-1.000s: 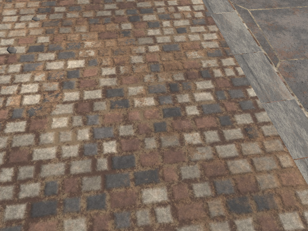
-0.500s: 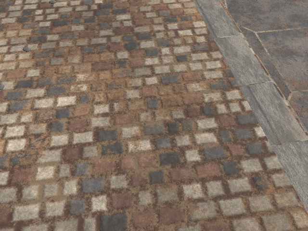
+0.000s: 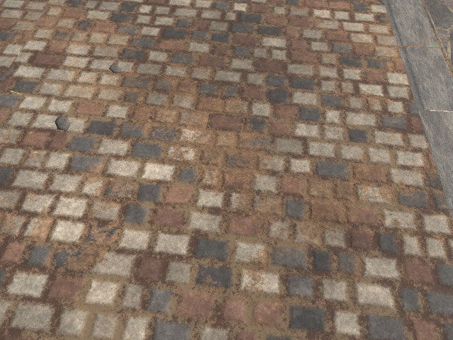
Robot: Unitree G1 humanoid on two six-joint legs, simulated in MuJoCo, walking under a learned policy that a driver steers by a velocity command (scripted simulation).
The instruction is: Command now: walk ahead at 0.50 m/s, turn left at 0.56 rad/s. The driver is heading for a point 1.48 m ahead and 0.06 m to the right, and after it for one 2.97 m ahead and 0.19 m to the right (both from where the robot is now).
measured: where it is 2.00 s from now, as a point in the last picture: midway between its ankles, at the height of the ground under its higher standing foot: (229, 208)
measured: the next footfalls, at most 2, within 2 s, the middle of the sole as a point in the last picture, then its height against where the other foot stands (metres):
right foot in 0.24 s outside the picture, level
left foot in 0.72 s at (169, 318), level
